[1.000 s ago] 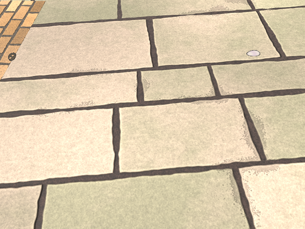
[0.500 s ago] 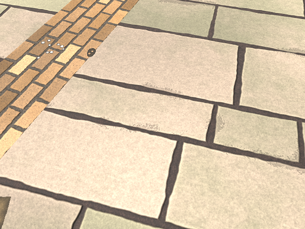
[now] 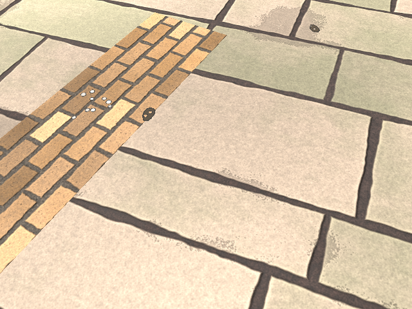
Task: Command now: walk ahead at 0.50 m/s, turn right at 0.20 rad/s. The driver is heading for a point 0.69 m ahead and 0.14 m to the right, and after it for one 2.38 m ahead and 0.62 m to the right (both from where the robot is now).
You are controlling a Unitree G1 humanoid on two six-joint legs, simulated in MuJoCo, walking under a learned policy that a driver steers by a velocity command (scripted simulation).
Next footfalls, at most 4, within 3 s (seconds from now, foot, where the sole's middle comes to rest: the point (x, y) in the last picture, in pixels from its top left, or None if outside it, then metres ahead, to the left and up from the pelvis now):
0.42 left None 0.39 0.08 -0.77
0.94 right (288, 284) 0.54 -0.23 -0.77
1.50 left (272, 198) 0.87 -0.23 -0.77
2.02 right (316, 142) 1.14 -0.45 -0.77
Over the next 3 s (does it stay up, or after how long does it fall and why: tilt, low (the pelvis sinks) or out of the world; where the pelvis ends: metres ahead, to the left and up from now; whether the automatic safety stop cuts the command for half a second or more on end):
stays up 1.46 -0.39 -0.01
